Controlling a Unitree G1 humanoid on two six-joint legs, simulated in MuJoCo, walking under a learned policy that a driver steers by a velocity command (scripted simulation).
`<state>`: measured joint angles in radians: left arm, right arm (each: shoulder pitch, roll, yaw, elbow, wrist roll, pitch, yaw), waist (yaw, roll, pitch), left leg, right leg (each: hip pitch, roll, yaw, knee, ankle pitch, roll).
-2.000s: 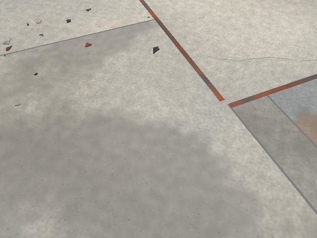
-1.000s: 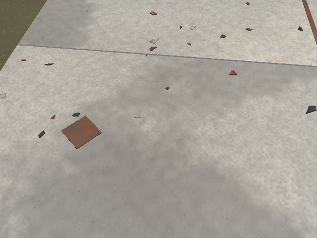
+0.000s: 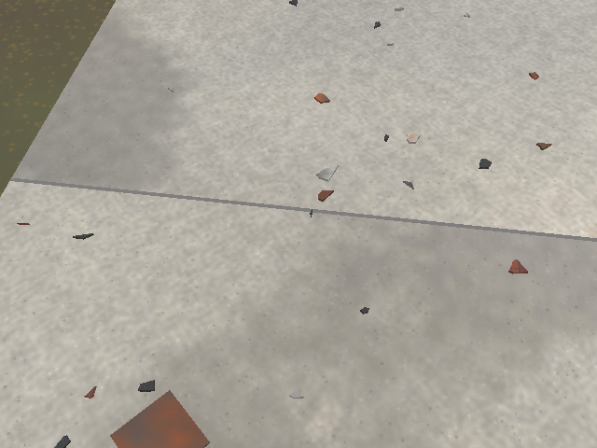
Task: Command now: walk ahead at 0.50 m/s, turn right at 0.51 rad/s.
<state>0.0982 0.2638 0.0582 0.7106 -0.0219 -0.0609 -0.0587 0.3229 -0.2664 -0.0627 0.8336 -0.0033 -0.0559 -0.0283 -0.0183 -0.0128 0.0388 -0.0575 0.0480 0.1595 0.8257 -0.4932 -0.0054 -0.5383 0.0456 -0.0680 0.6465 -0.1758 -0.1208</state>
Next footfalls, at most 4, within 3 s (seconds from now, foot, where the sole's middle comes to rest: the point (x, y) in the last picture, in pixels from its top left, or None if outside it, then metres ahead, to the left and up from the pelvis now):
0.44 left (264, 443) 0.45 0.09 -0.75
0.94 right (421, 380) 0.58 -0.26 -0.75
1.46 left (332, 254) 0.92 -0.08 -0.75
1.94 right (393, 174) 1.20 -0.27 -0.75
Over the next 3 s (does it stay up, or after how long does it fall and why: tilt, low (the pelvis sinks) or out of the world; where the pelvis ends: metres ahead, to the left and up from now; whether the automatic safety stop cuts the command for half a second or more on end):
stays up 1.56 -0.21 0.01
